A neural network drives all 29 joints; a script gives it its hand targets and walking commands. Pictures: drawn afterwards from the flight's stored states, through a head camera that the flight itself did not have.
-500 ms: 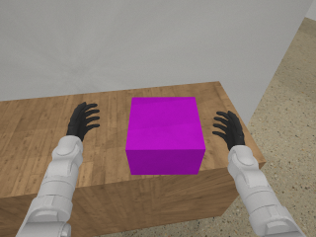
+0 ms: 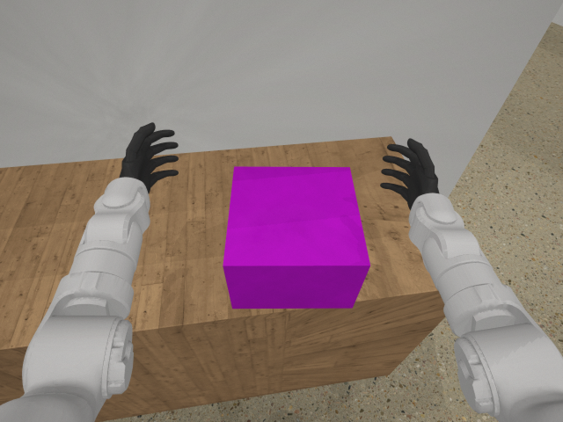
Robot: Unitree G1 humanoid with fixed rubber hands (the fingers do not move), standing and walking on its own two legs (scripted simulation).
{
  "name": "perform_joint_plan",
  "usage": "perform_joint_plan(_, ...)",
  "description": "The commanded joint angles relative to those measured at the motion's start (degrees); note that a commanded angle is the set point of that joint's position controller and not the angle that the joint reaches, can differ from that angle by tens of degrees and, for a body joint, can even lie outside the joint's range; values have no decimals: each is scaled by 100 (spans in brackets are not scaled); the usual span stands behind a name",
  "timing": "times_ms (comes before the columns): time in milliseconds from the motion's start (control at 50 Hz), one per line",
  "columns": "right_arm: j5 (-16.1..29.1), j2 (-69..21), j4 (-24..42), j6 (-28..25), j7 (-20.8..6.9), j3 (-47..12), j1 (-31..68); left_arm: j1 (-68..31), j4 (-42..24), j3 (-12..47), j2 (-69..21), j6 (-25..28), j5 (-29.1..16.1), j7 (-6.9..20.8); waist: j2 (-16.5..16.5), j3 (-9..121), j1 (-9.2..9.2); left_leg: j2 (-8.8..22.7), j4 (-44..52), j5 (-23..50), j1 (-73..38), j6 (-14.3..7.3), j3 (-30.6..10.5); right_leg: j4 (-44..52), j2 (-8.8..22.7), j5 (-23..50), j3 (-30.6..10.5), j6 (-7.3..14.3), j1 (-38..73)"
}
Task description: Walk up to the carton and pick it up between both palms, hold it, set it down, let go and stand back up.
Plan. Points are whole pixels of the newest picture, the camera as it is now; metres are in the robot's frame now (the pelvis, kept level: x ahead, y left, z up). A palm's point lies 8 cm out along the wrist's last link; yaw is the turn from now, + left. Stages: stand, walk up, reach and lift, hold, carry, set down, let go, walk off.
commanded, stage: reach and lift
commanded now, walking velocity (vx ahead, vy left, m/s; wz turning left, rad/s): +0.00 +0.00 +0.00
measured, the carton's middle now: (292, 236) +0.44 +0.01 -0.05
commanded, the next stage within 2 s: none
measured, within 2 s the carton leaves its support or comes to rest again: neither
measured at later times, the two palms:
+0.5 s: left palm (155, 240) +0.39 +0.23 +0.01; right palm (392, 241) +0.39 -0.16 +0.01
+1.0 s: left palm (167, 237) +0.40 +0.22 +0.00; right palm (385, 237) +0.41 -0.15 +0.00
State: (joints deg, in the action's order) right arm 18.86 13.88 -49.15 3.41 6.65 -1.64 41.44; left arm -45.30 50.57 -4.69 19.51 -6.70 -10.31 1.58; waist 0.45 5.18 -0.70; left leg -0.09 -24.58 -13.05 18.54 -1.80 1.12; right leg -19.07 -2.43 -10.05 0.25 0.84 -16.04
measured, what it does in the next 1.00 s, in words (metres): stands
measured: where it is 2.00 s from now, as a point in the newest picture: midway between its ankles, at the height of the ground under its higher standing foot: outside the picture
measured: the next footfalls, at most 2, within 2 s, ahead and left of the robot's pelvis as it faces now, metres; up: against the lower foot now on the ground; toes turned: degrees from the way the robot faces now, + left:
none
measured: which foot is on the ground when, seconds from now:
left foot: down 0.00-1.00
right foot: down 0.00-1.00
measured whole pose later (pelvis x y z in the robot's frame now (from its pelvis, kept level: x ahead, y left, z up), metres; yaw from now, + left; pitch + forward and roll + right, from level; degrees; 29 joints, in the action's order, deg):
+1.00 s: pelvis -0.03 -0.01 -0.04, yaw +2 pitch +27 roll -2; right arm 15.3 8.5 -76.4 -21.7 5.4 0.1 51.6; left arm -55.8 86.9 0.2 16.2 27.1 -13.4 0.8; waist -0.3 16.4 0.6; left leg -0.8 -43.2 -16.2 53.5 -1.2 -1.1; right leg -40.8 -1.2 -16.0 3.5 1.5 -51.5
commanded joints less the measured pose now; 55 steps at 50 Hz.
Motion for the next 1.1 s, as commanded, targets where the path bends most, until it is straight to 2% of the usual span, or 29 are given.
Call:
perform_joint_plan(0, 67, 885, 185, -198, -31, 131, 2785, -2775, -137, -35, 857, 286, -27, -5, -375, 2693, 21, 120, -206, 2945, -1411, 446, -130, -129, 30, 1944, 2, -115, 612)
perform_joint_plan(60, 61, 791, -167, -333, -55, 39, 2791, -2725, 372, -9, 796, 516, -1, 28, -250, 2723, 22, 127, -263, 2977, -1324, 424, -147, -161, 38, 1995, 27, -131, 533)
perform_joint_plan(140, -26, 621, -813, -695, -81, -37, 2494, -2437, 1061, -4, 604, 1003, 175, 114, -252, 2546, -5, 144, -350, 3146, -1158, 456, -180, -237, 42, 2058, 42, -114, 419)
perform_joint_plan(220, -120, 427, -1095, -1252, -120, -41, 2378, -2392, 1522, -56, 585, 1743, 308, 126, -230, 2709, -53, 136, -456, 3033, -742, 442, -180, -391, 102, 1967, 20, -133, 212)
perform_joint_plan(260, -142, 350, -1214, -1504, -138, -37, 2460, -2469, 1793, -23, 550, 2108, 236, 91, -223, 2741, -74, 155, -506, 2803, -454, 440, -183, -489, 134, 1735, 29, -132, 10)
perform_joint_plan(400, -534, 369, -936, -2132, -127, 486, 3189, -3631, 1766, 509, 595, 3088, -451, -193, -609, 4407, 237, 178, -1053, 2004, 73, 592, -209, -1110, 228, 981, 164, -34, -1181)
perform_joint_plan(460, -698, 341, -1188, -2210, -140, 656, 3338, -3855, 2099, 728, 564, 3283, -619, -234, -760, 4851, 338, 172, -1311, 1742, 386, 613, -200, -1403, 246, 789, 219, 9, -1525)
perform_joint_plan(520, -740, 301, -1643, -2263, -131, 586, 3330, -3625, 2789, 787, 479, 3323, -626, -181, -533, 4782, 336, 159, -1492, 1650, 769, 574, -205, -1649, 250, 773, 232, 3, -1573)
perform_joint_plan(620, -446, 308, -2273, -2467, -77, 246, 3226, -3285, 3387, 470, 614, 3312, -286, -79, -319, 4590, 114, 75, -1607, 2066, 1151, 537, -135, -1834, 212, 1314, 185, -119, -1120)
perform_joint_plan(660, -302, 340, -2332, -2568, -76, 136, 3193, -3224, 3347, 384, 599, 3300, -155, -77, -400, 4490, 48, 68, -1609, 2243, 1096, 569, -126, -1842, 186, 1356, 174, -117, -1081)
perform_joint_plan(740, -89, 276, -2244, -2706, -112, -42, 3232, -3242, 3102, 274, 602, 3336, -33, -93, -351, 4356, -74, 48, -1595, 2359, 1106, 569, -137, -1808, 176, 1442, 120, -153, -1174)
perform_joint_plan(840, -210, -6, -1903, -2732, -166, 12, 3448, -3592, 2813, 435, 412, 3543, -283, -89, -276, 4475, 59, 31, -1643, 1903, 1347, 530, -135, -1878, 266, 1202, 91, -167, -1412)
perform_joint_plan(900, -431, -259, -1900, -2665, -200, 156, 3504, -3722, 2767, 562, 90, 3602, -346, -66, -357, 4486, 185, 39, -1681, 1687, 1342, 527, -172, -1887, 313, 906, 116, -120, -1668)
perform_joint_plan(960, -878, -682, -1895, -2630, -211, 469, 3593, -3890, 2736, 455, -315, 3631, -140, 17, -333, 4575, 297, 22, -1703, 1544, 1373, 483, -154, -1889, 339, 807, 124, -112, -1669)
perform_joint_plan(1000, -1356, -991, -1964, -2664, -193, 801, 3490, -3747, 2794, 161, -601, 3609, 263, 97, -303, 4490, 356, 5, -1683, 1659, 1310, 460, -130, -1854, 344, 1017, 130, -115, -1456)
perform_joint_plan(1040, -1892, -1545, -1813, -2746, -196, 1068, 3433, -3644, 2782, -196, -997, 3605, 768, 193, -194, 4516, 303, -18, -1599, 1710, 1282, 449, -76, -1785, 341, 1233, 122, -141, -1057)
perform_joint_plan(1080, -2526, -2459, -1778, -2834, -282, 1307, 3374, -3612, 2804, -463, -1760, 3591, 1381, 321, -225, 4333, 251, -39, -1444, 1765, 1323, 444, -33, -1706, 336, 1532, 112, -157, -608)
